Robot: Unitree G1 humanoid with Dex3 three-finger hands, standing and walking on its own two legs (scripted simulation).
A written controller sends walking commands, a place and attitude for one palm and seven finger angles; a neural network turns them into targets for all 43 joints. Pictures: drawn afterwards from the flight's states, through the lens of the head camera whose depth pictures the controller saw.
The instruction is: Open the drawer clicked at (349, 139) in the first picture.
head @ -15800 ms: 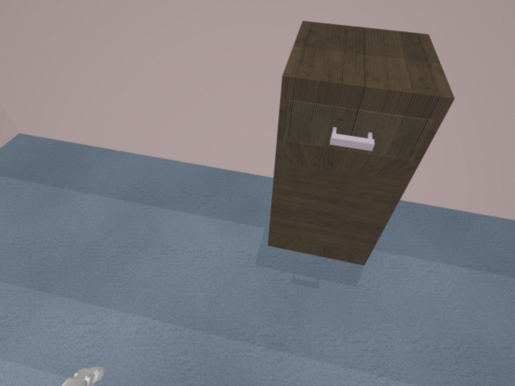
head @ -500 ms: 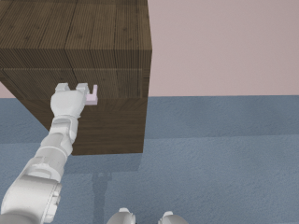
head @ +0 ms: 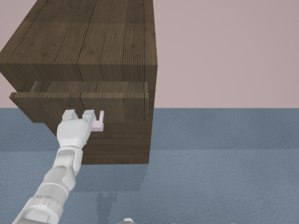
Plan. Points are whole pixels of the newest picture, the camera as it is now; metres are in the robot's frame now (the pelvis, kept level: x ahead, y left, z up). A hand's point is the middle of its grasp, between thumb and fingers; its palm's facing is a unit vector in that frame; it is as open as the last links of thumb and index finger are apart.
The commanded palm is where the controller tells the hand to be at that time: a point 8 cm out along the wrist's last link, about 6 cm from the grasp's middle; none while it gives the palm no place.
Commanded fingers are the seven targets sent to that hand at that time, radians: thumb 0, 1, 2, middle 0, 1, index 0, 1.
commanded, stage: pull the drawer open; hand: left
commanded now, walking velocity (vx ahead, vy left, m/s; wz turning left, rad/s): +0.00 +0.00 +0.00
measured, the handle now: (84, 119) +0.42 +0.22 -0.02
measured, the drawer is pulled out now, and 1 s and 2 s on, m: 0.06 0.17 0.29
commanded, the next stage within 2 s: none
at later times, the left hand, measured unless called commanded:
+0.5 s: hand (77, 159) +0.30 +0.21 -0.04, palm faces -0.01 -0.06 -1.00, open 5.7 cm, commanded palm +0.27 +0.21 +0.01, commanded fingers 0.00 0.90 0.90 -0.40 -1.35 -0.40 -1.35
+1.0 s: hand (75, 174) +0.26 +0.21 -0.04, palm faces +0.00 -0.10 -0.99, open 5.7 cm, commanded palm +0.21 +0.22 +0.01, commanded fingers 0.00 0.90 0.90 -0.40 -1.35 -0.40 -1.35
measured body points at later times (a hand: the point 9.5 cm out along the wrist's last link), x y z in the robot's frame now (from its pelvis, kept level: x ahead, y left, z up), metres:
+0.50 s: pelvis -0.02 -0.01 -0.01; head +0.03 -0.01 +0.44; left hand +0.30 +0.21 +0.01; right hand +0.12 -0.25 -0.12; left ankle -0.01 +0.05 -0.68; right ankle -0.03 -0.11 -0.68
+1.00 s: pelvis -0.01 -0.01 +0.00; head +0.03 -0.01 +0.45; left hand +0.25 +0.21 +0.01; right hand +0.14 -0.26 -0.11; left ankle -0.01 +0.05 -0.68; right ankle -0.03 -0.11 -0.68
